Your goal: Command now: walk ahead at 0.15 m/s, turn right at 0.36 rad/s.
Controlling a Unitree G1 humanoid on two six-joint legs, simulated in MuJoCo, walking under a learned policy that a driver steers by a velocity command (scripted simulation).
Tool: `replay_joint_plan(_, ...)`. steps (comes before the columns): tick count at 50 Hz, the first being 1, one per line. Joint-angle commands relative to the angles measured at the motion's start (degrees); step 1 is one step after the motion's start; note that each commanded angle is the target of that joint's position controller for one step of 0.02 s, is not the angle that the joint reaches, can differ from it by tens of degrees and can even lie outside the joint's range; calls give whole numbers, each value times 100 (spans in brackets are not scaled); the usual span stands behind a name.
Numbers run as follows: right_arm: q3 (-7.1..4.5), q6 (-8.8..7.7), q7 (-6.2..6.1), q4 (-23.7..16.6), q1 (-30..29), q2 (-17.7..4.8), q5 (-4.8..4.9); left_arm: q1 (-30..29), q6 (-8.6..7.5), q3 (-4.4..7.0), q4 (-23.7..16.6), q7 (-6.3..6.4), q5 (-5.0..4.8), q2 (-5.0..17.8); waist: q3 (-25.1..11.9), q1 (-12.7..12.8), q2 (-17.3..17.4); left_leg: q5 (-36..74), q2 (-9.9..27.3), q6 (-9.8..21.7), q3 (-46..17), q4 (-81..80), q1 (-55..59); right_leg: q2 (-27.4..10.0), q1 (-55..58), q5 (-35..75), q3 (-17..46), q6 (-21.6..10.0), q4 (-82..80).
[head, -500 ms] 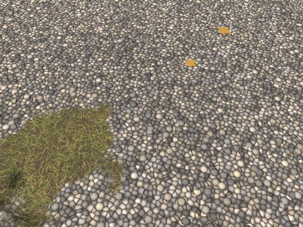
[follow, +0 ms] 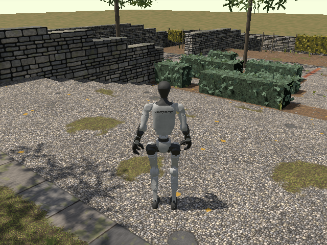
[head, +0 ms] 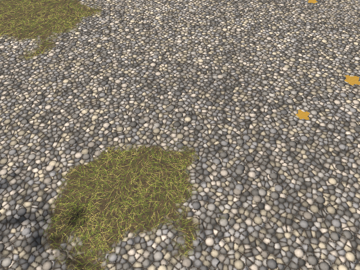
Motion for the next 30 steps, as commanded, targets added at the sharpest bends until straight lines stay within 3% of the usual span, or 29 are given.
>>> replay_joint_plan(1,-291,-54,-119,-272,133,-1019,19,265,-200,160,-293,-67,116,668,-350,-51,114,-2148,1329,462,-1035,-365,-477,14,902,-751,396,-463,-1090)
replay_joint_plan(2,-224,-68,-87,-538,-290,-808,-5,737,-242,265,-222,-92,156,1072,-65,159,-725,-2788,678,177,-443,715,-1603,-946,1153,-2533,2271,-980,-2029)
replay_joint_plan(3,-194,-139,-22,-829,-901,-806,-22,1161,-260,454,-24,-154,92,1560,595,474,-1525,-2170,-44,-74,387,1745,-2661,-1856,1036,-3877,4387,-1533,-3200)
replay_joint_plan(4,-227,-255,14,-898,-1025,-883,-38,1012,-279,403,-42,-141,108,1323,928,304,-1081,-1492,316,-138,-152,2247,-2839,-1880,796,-3745,4676,-1579,-3368)
replay_joint_plan(5,-232,-357,66,-824,-946,-898,13,765,-315,380,-75,-121,55,1165,876,121,-788,-885,469,-255,-219,2263,-2644,-1637,634,-2908,4162,-1404,-3189)
replay_joint_plan(6,-231,-428,124,-736,-851,-900,-1,617,-351,401,-113,-116,35,1142,624,60,-635,-550,529,-382,-192,2207,-2411,-1330,713,-2195,3662,-1209,-3080)
replay_joint_plan(8,-201,-476,220,-605,-700,-762,-112,523,-422,420,-144,-97,0,1056,149,57,-607,-138,475,-569,2,2242,-2011,-816,821,-1220,2979,-1065,-2893)
replay_joint_plan(11,-133,-438,214,-729,-1035,-606,-41,767,-484,491,-111,-107,-45,1059,50,235,-680,-30,426,-765,104,1720,-2029,-571,925,-834,2847,-1127,-2684)
replay_joint_plan(15,-72,-480,181,-958,-1596,-606,44,870,-496,591,-158,-126,-6,1204,45,475,-823,-392,286,-866,99,605,-1649,-470,850,-742,3107,-1175,-2389)
replay_joint_plan(17,-78,-528,126,-962,-1425,-672,123,554,-496,622,-265,-148,11,1247,-15,319,-852,-425,219,-813,84,45,-779,-414,374,-635,3206,-1085,-2226)
replay_joint_plan(19,-152,-627,-14,-750,-605,-866,178,122,-522,599,-380,-147,9,1165,-203,-194,-561,85,350,-610,68,-641,1179,-179,-752,-454,3035,-809,-1718)
replay_joint_plan(20,-272,-687,-122,-568,190,-1236,110,24,-596,545,-409,-146,-20,982,-545,-579,-213,-94,788,-443,-214,-591,2580,116,-1599,-426,2655,-605,-860)
replay_joint_plan(21,-446,-719,-215,-500,1088,-1857,-91,73,-713,380,-569,-140,-172,464,-1302,-982,1040,-2138,2311,-124,-1915,-1164,3886,748,-2489,-994,1632,-369,992)
replay_joint_plan(22,-540,-661,-226,-405,1158,-2192,-189,-70,-707,268,-817,-103,-189,373,-1478,-837,1617,-3673,3282,272,-4081,-1708,3650,746,-3301,-921,996,-360,2300)
replay_joint_plan(23,-443,-648,-191,-485,755,-1698,-220,-261,-618,287,-752,-79,-50,666,-896,-627,798,-3533,3223,314,-3692,-1582,2998,117,-3489,-330,804,-377,3064)
replay_joint_plan(24,-321,-663,-156,-524,655,-1270,-169,-459,-588,322,-698,-160,99,791,-553,-607,329,-2827,2877,223,-2841,-1523,2546,-20,-3455,29,689,-362,3202)
replay_joint_plan(25,-252,-679,-126,-472,642,-1081,-150,-444,-556,323,-649,-271,146,750,-368,-509,328,-2113,2545,107,-2062,-1637,2271,-187,-3350,286,630,-311,3198)
replay_joint_plan(27,-190,-764,-74,-194,1025,-923,-80,-618,-486,275,-681,-444,233,642,-63,-499,624,-1328,2095,47,-1253,-1844,1954,-321,-3370,541,548,-283,3272)
replay_joint_plan(28,-183,-821,-25,-82,1191,-882,-52,-716,-479,230,-740,-484,225,552,26,-490,654,-980,2019,76,-1078,-1882,1891,-276,-3449,691,599,-294,3320)
replay_joint_plan(30,-152,-910,33,85,1325,-764,-21,-986,-483,179,-868,-497,237,473,331,-377,562,1377,2029,232,-558,-1810,1815,-133,-3618,779,614,-212,3167)
Keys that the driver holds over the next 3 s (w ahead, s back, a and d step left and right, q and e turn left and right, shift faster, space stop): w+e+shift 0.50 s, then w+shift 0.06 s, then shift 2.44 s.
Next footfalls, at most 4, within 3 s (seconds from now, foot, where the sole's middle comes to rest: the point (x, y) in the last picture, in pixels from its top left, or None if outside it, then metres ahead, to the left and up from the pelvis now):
0.02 right None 0.04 -0.10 -0.77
0.40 left None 0.24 0.09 -0.77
0.80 right None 0.47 -0.26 -0.77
1.20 left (226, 245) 0.60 -0.12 -0.77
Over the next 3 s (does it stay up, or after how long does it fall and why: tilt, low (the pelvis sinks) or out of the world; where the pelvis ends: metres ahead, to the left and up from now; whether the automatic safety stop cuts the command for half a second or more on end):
stays up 0.53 -0.16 0.01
